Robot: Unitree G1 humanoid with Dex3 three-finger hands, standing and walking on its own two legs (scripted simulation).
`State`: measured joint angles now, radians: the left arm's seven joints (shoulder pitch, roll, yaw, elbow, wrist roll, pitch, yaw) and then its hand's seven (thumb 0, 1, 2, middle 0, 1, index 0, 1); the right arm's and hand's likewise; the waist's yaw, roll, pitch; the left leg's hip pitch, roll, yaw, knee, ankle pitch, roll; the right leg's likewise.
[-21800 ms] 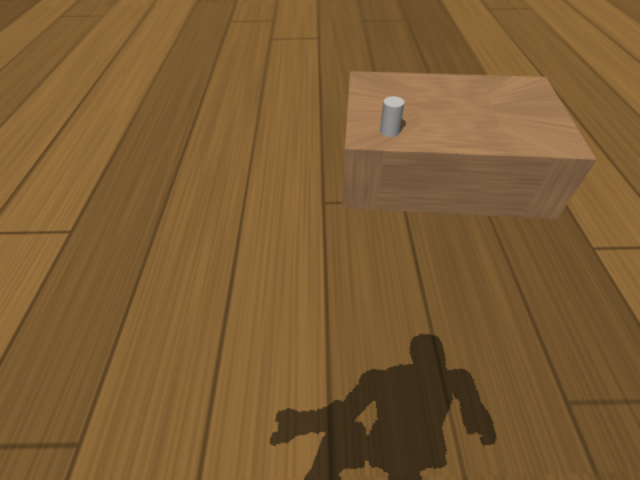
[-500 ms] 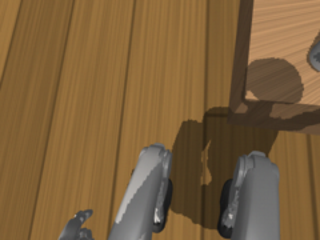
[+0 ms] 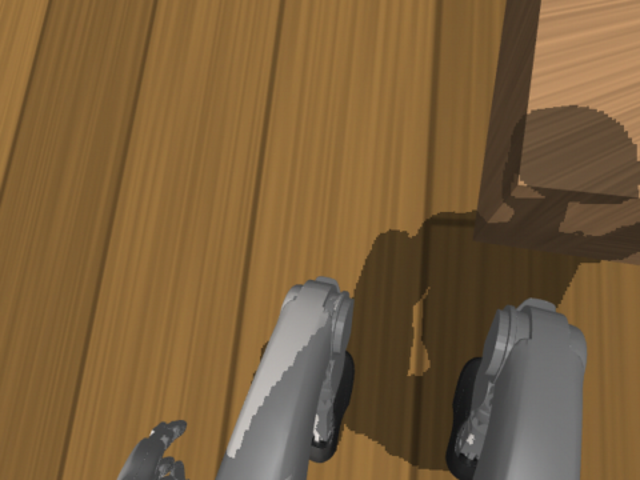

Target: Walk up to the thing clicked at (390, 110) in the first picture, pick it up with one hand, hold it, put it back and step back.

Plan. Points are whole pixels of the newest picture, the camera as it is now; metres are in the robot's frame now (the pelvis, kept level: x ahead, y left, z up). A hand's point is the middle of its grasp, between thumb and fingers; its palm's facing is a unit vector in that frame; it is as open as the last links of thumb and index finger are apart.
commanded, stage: lower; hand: right
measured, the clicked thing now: out of the picture +0.53 -0.33 +0.01
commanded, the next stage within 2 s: loosen in 0.02 s
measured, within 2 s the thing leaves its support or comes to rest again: neither
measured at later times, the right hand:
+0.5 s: hand out of the picture +0.53 -0.35 +0.01, palm faces +0.39 +0.92 -0.02, open 12.0 cm
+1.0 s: hand out of the picture +0.53 -0.38 +0.04, palm faces +0.43 +0.90 -0.03, open 16.7 cm
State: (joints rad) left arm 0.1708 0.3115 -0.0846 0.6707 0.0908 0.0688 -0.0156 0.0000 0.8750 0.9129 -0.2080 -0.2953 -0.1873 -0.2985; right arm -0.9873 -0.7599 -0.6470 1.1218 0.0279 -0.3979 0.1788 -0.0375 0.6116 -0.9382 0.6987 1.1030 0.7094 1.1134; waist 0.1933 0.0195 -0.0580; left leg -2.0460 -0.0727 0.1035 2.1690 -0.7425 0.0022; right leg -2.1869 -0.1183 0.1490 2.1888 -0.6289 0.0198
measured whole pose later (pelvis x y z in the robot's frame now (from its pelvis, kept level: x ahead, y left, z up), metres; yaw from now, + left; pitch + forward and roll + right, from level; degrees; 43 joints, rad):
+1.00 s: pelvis -0.01 +0.00 +0.00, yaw +1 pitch +34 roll +8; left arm 0.16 0.30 -0.13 0.62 0.06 0.10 0.00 0.00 0.89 0.90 -0.21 -0.30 -0.19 -0.30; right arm -1.03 -0.85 -0.68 1.04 0.04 -0.30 0.20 -0.01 0.46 -0.08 0.17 0.11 0.16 0.11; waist 0.19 0.01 -0.04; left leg -2.04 -0.07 0.11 2.17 -0.73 0.00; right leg -2.19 -0.11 0.16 2.20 -0.62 0.02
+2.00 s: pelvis +0.06 -0.03 +0.31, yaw -9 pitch +16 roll +5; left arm 0.26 0.24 -0.04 0.63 -0.05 0.07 0.08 0.00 0.90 0.89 -0.21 -0.30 -0.20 -0.29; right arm -0.24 -0.40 -0.24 0.79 0.00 0.00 -0.15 -0.01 0.46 -0.10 0.07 0.07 0.07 0.07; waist 0.07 -0.01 -0.10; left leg -0.76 -0.03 0.05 0.95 -0.47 -0.02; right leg -0.90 -0.08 0.03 1.05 -0.43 -0.01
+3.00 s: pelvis +0.07 -0.01 +0.32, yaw -11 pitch +9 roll +2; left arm 0.29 0.23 -0.03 0.52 -0.03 -0.18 0.18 0.01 0.90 0.90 -0.21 -0.30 -0.20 -0.30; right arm 0.49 -0.22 -0.03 -0.11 0.07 0.43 -0.03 -0.01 0.55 -0.05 0.06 0.05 0.06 0.05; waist 0.03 -0.05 -0.13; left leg -0.60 -0.01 0.07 0.95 -0.51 0.00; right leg -0.73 -0.06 0.04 0.99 -0.43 0.02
